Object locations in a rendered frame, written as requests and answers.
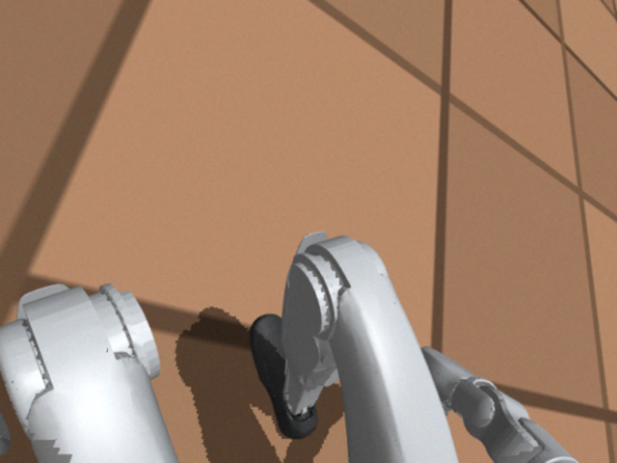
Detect right robot arm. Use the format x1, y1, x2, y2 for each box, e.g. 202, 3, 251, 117
451, 376, 578, 463

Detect right robot foot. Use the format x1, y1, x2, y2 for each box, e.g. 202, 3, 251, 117
250, 313, 317, 439

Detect right robot hand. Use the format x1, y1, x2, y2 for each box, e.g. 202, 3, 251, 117
421, 346, 475, 416

